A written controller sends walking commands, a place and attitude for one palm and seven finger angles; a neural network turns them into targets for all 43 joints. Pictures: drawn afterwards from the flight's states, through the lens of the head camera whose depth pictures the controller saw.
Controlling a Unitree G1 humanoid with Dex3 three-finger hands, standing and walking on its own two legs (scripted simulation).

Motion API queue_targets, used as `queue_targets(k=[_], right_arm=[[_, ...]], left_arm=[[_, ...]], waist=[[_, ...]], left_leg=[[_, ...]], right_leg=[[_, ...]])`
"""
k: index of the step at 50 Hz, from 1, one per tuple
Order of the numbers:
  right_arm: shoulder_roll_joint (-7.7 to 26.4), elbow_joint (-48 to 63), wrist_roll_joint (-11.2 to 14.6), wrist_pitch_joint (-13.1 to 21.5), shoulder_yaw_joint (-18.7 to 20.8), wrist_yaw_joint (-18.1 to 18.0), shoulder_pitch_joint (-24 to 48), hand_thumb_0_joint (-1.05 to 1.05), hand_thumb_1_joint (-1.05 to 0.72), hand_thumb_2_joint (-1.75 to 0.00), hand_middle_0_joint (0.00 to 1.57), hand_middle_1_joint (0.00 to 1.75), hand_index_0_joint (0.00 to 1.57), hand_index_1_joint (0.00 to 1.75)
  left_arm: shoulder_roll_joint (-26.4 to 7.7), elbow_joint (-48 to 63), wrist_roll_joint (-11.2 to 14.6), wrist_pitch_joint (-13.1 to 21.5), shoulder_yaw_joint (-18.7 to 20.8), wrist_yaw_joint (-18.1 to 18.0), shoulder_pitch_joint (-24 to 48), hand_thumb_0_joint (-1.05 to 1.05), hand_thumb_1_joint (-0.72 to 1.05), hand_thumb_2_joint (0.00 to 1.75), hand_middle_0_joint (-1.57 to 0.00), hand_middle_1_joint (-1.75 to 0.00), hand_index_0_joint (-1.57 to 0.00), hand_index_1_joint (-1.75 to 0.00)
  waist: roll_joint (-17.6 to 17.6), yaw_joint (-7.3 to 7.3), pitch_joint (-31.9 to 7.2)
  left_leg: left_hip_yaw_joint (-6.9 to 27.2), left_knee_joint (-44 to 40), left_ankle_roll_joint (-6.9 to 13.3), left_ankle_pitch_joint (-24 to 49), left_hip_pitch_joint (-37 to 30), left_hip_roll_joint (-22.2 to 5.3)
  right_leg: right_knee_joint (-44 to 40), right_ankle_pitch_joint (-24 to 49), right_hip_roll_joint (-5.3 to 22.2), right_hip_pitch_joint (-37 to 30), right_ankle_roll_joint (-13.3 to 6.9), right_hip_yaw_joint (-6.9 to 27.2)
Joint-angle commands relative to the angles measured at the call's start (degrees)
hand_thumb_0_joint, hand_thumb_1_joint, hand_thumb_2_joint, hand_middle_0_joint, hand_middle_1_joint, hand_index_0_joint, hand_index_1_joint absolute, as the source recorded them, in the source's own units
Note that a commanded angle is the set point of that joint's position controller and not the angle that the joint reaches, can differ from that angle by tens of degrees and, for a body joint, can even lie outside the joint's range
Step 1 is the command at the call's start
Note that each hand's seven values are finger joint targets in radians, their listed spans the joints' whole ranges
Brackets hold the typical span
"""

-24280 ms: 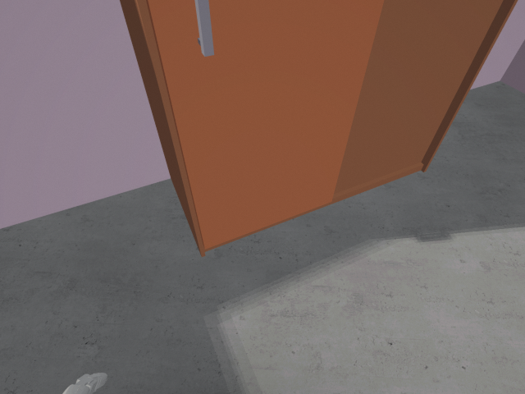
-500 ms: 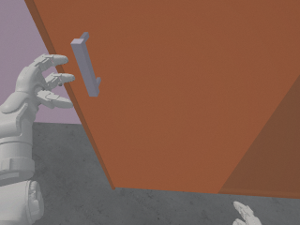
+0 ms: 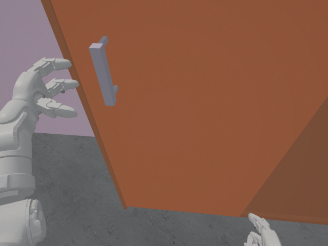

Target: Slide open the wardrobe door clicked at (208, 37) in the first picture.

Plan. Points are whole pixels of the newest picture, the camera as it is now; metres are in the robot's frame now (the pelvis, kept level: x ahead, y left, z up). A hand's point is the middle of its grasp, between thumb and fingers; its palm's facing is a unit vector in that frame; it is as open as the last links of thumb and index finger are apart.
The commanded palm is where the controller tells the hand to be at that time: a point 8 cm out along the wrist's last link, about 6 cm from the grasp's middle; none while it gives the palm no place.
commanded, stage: move the hooked fingers beside the handle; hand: left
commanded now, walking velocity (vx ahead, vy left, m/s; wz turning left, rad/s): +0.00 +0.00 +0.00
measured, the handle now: (107, 72) +0.46 +0.17 +0.22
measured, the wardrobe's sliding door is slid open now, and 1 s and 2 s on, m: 0.00 0.00 0.00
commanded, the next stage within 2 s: feel for the door with the fingertips in 1.58 s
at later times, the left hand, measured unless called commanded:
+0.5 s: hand (69, 88) +0.38 +0.23 +0.23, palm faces +0.02 -1.00 -0.03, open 14.0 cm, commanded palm +0.35 +0.28 +0.22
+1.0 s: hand (72, 82) +0.39 +0.23 +0.23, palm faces +0.02 -1.00 -0.03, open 14.0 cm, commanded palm +0.36 +0.28 +0.22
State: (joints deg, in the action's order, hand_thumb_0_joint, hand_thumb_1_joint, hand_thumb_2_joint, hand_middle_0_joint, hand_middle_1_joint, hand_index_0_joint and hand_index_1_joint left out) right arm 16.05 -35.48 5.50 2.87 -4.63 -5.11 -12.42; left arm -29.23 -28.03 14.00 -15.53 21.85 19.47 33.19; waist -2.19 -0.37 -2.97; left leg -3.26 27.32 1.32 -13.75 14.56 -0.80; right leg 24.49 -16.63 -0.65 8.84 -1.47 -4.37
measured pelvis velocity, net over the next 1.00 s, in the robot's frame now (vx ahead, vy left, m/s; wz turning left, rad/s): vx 0.00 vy -0.01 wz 0.00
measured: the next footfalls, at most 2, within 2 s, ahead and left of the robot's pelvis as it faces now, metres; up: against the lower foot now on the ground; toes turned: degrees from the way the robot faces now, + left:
none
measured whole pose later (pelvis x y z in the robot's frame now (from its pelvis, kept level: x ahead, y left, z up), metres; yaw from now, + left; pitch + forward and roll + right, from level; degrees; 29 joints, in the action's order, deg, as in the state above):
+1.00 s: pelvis +0.00 -0.01 +0.00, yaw +0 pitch +1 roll +0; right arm 17.2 -37.2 5.6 2.4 -4.0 -5.7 -13.6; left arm -30.0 -32.3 14.0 -14.4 19.7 20.0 37.6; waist -2.9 0.3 -3.1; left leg -2.8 26.2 0.7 -12.8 14.5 -1.2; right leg 23.7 -16.0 -1.2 8.9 -2.1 -4.7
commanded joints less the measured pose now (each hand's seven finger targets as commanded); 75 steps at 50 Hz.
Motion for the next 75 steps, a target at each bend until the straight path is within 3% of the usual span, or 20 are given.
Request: queue_targets(k=[1,5,10,13,15,16,18,21,22,29,36,40,43,46,53,56,62,66,70,75], right_arm=[[7.83,7.72,-0.25,3.0,3.7,-1.1,4.44,0.0,-0.9,-0.9,0.2,0.3,0.2,0.3],[7.81,7.46,-0.4,3.83,3.46,-1.22,4.69,0.0,-0.9,-0.9,0.2,0.3,0.2,0.3],[7.97,6.43,-0.37,3.12,3.31,-0.83,4.7,0.0,-0.9,-0.9,0.2,0.3,0.2,0.3],[7.85,7.66,-0.56,2.4,3.48,-0.24,4.8,0.0,-0.9,-0.9,0.2,0.3,0.2,0.3],[7.54,8.66,-0.53,2.23,3.56,0.09,5.26,0.0,-0.9,-0.9,0.2,0.3,0.2,0.3],[7.77,8.71,-0.49,2.06,3.88,0.12,5.06,0.0,-0.9,-0.9,0.2,0.3,0.2,0.3],[7.34,9.3,-0.39,2.2,3.51,-0.01,5.83,0.0,-0.9,-0.9,0.2,0.3,0.2,0.3],[7.64,8.93,-0.45,2.72,3.66,-0.46,5.68,0.0,-0.9,-0.9,0.2,0.3,0.2,0.3],[7.71,8.73,-0.53,2.92,3.7,-0.51,5.68,0.0,-0.9,-0.9,0.2,0.3,0.2,0.3],[7.72,6.86,-0.14,2.84,3.58,-0.75,5.8,0.0,-0.9,-0.9,0.2,0.3,0.2,0.3],[7.87,6.84,-0.68,2.22,3.74,-0.84,5.46,0.0,-0.9,-0.9,0.2,0.3,0.2,0.3],[7.47,6.66,-0.73,2.29,3.27,-1.16,5.4,0.0,-0.9,-0.9,0.2,0.3,0.2,0.3],[7.58,6.78,-0.56,2.37,3.33,-1.25,4.9,0.0,-0.9,-0.9,0.2,0.3,0.2,0.3],[7.94,6.85,-0.11,2.48,3.68,-1.23,4.47,0.0,-0.9,-0.9,0.2,0.3,0.2,0.3],[8.27,7.54,0.05,2.48,4.07,-0.51,4.45,0.0,-0.9,-0.9,0.2,0.3,0.2,0.3],[8.45,7.72,-0.2,2.43,4.15,-0.43,4.27,0.0,-0.9,-0.9,0.2,0.3,0.2,0.3],[7.58,7.85,-0.5,3.11,3.79,-0.64,4.78,0.0,-0.9,-0.9,0.2,0.3,0.2,0.3],[7.86,7.17,-0.03,2.76,3.86,-0.8,4.48,0.0,-0.9,-0.9,0.2,0.3,0.2,0.3],[8.08,7.56,0.0,1.95,3.89,-0.58,4.9,0.0,-0.9,-0.9,0.2,0.3,0.2,0.3],[7.74,8.09,-0.52,1.53,3.78,-0.61,5.33,0.0,-0.9,-0.9,0.2,0.3,0.2,0.3]], left_arm=[[-12.31,14.47,0.8,4.21,-1.88,0.78,30.61,0.0,-0.5,0.3,-0.3,-1.2,-0.3,-1.2],[-11.88,15.19,2.34,5.96,-1.67,2.12,32.63,0.0,-0.5,0.3,-0.3,-1.2,-0.3,-1.2],[-14.76,6.67,1.73,3.7,2.13,0.52,26.72,0.0,-0.5,0.3,-0.3,-1.2,-0.3,-1.2],[-16.94,8.39,0.34,3.11,4.21,-1.12,24.0,0.0,-0.5,0.3,-0.3,-1.2,-0.3,-1.2],[-14.76,11.92,0.31,3.75,2.63,-1.37,24.19,0.0,-0.5,0.3,-0.3,-1.2,-0.3,-1.2],[-17.65,12.62,0.32,4.53,4.97,-1.59,22.09,0.0,-0.5,0.3,-0.3,-1.2,-0.3,-1.2],[-14.05,16.23,0.8,5.5,1.95,-1.04,25.46,0.0,-0.5,0.3,-0.3,-1.2,-0.3,-1.2],[-13.97,19.25,1.56,6.54,1.35,-0.36,27.69,0.0,-0.5,0.3,-0.3,-1.2,-0.3,-1.2],[-15.83,19.64,1.57,6.26,3.38,-0.48,27.46,0.0,-0.5,0.3,-0.3,-1.2,-0.3,-1.2],[-8.49,13.35,1.27,1.73,-2.85,-0.93,25.92,0.0,-0.5,0.3,-0.3,-1.2,-0.3,-1.2],[-17.21,12.99,0.78,3.81,4.13,-2.95,27.44,0.0,-0.5,0.3,-0.3,-1.2,-0.3,-1.2],[-18.67,12.31,-0.07,6.41,4.45,-2.81,32.85,0.0,-0.5,0.3,-0.3,-1.2,-0.3,-1.2],[-17.22,9.51,-0.26,6.19,2.85,-1.5,30.85,0.0,-0.5,0.3,-0.3,-1.2,-0.3,-1.2],[-11.84,6.69,0.77,4.94,-2.18,0.94,29.08,0.0,-0.5,0.3,-0.3,-1.2,-0.3,-1.2],[-14.47,7.91,2.0,4.08,1.59,1.44,25.07,0.0,-0.5,0.3,-0.3,-1.2,-0.3,-1.2],[-20.45,12.64,1.5,6.13,5.91,-0.22,27.28,0.0,-0.5,0.3,-0.3,-1.2,-0.3,-1.2],[-15.58,17.14,0.62,7.71,2.06,-1.06,30.53,0.0,-0.5,0.3,-0.3,-1.2,-0.3,-1.2],[-10.07,10.58,1.27,4.15,-2.37,0.43,25.66,0.0,-0.5,0.3,-0.3,-1.2,-0.3,-1.2],[-10.45,8.58,1.36,0.83,-1.04,0.06,22.21,0.0,-0.5,0.3,-0.3,-1.2,-0.3,-1.2],[-16.69,13.89,0.7,4.01,3.9,-2.21,28.52,0.0,-0.5,0.3,-0.3,-1.2,-0.3,-1.2]], waist=[[-3.54,2.24,-15.23],[-2.06,1.97,-18.59],[1.21,0.13,-13.6],[-0.12,-1.33,-15.29],[-1.43,-1.08,-16.36],[-0.16,-1.42,-17.29],[-1.35,-0.39,-16.65],[-1.05,0.33,-16.56],[-2.66,-0.14,-17.01],[-1.25,0.85,-11.33],[3.12,-0.25,-15.56],[-1.95,0.56,-15.89],[-3.47,0.51,-15.28],[-0.53,1.58,-14.12],[2.41,0.28,-14.1],[1.23,-0.31,-16.28],[-5.24,0.62,-18.04],[-2.08,0.96,-14.07],[2.51,-0.02,-13.31],[2.87,-0.08,-16.17]], left_leg=[[4.7,-1.02,1.68,15.63,-14.71,-0.03],[5.76,-0.84,1.34,16.96,-16.88,0.15],[5.18,-2.14,1.31,13.7,-10.97,0.19],[5.01,-2.26,1.13,16.23,-10.59,0.13],[4.69,-1.99,1.17,17.77,-11.73,0.2],[4.38,-1.73,1.34,18.65,-12.24,-0.18],[4.54,-1.94,1.38,18.85,-13.4,-0.11],[4.55,-2.06,1.64,18.06,-15.25,-0.24],[4.89,-2.17,1.52,18.09,-15.32,-0.09],[5.19,-3.11,1.34,12.57,-12.37,-0.02],[4.29,-2.4,1.91,13.45,-11.59,0.24],[4.05,-2.22,1.8,13.86,-11.93,0.53],[3.97,-1.99,1.86,14.96,-12.14,0.44],[3.78,-1.62,2.11,14.94,-11.9,0.39],[3.9,-1.21,2.12,14.76,-10.25,0.57],[3.55,-1.02,2.17,16.11,-10.78,0.7],[3.88,-0.69,1.89,19.22,-14.99,0.39],[3.9,-1.15,1.74,17.17,-13.08,0.18],[4.26,-1.43,1.77,15.77,-10.66,0.22],[3.92,-1.3,2.0,16.46,-10.99,0.42]], right_leg=[[-3.23,17.92,-0.57,4.88,-0.37,2.79],[-2.68,19.05,-0.86,4.69,-0.45,2.42],[-2.96,17.24,-0.44,4.02,-0.27,2.34],[-2.19,19.28,-0.21,1.42,-0.52,2.38],[-2.01,20.83,-0.24,0.86,-0.51,2.6],[-2.15,21.65,-0.27,-0.17,-0.46,2.7],[-2.15,21.69,-0.56,0.58,-0.45,2.65],[-3.01,20.08,-0.8,1.64,-0.39,2.66],[-3.07,20.15,-0.85,1.46,-0.5,2.72],[-4.02,14.75,-0.67,4.87,-0.41,2.13],[-3.79,17.55,-0.23,1.19,0.15,3.43],[-3.75,18.54,-0.14,0.61,-0.05,3.91],[-3.62,19.93,-0.11,0.96,-0.11,3.77],[-3.51,20.9,-0.05,1.85,0.09,3.4],[-2.65,21.48,-0.22,2.31,0.32,3.31],[-2.47,22.68,0.02,0.06,0.33,3.78],[-2.33,23.27,-0.5,1.07,-0.12,3.42],[-2.64,21.05,-0.55,2.76,-0.18,2.51],[-2.28,21.1,-0.35,3.07,0.13,2.53],[-2.09,22.3,-0.27,0.63,0.24,3.38]])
